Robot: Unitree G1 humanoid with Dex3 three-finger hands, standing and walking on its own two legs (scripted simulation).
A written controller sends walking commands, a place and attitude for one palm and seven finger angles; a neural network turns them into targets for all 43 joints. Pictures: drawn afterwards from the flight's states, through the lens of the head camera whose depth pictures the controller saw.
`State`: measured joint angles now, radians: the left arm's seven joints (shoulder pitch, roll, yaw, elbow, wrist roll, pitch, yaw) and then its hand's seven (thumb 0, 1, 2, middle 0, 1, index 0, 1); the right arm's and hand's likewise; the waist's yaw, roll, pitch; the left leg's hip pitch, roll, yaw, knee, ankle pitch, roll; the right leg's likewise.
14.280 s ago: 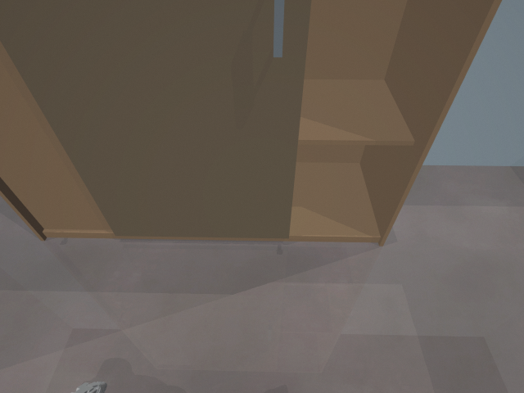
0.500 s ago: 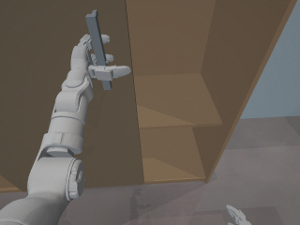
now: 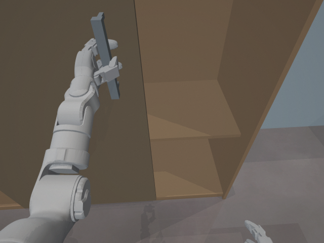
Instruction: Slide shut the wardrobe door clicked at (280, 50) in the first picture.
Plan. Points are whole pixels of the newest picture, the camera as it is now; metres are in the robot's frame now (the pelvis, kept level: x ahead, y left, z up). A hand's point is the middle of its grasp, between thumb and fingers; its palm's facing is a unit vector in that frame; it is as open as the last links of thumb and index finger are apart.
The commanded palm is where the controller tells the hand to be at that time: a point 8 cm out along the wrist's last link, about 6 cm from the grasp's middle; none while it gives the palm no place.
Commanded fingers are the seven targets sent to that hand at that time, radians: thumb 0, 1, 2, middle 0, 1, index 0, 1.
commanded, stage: grip the handle and tug to test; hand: left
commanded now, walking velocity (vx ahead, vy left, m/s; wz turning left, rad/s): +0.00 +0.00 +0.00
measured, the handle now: (108, 59) +0.49 +0.16 +0.24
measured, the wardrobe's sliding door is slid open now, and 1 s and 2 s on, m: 0.42 0.42 0.35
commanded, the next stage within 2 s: tug the door sideways, standing still in 0.64 s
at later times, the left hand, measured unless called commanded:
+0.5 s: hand (115, 68) +0.44 +0.13 +0.24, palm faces +0.11 -0.99 +0.00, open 5.9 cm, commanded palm +0.39 +0.17 +0.24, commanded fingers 0.00 0.90 0.90 -0.45 -1.40 -0.45 -1.40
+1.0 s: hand (115, 68) +0.44 +0.13 +0.24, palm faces +0.13 -0.99 +0.01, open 5.9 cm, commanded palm +0.41 +0.15 +0.24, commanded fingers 0.00 0.90 0.90 -0.45 -1.40 -0.45 -1.40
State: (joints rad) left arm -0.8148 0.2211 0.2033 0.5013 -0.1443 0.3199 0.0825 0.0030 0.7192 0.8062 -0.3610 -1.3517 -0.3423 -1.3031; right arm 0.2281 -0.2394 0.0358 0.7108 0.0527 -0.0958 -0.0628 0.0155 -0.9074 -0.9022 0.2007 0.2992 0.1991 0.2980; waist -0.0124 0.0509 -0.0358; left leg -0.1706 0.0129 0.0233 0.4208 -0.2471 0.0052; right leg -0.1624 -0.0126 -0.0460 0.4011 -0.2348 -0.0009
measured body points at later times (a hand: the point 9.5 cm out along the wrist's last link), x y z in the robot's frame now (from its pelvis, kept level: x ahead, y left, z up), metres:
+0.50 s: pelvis +0.00 +0.00 +0.00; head -0.01 -0.02 +0.45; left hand +0.42 +0.18 +0.24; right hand +0.15 -0.24 -0.11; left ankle -0.02 +0.12 -0.74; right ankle -0.01 -0.12 -0.74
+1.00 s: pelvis +0.02 +0.00 +0.00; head +0.01 -0.01 +0.45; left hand +0.42 +0.18 +0.25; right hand +0.20 -0.23 -0.10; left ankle -0.01 +0.12 -0.74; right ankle -0.01 -0.12 -0.74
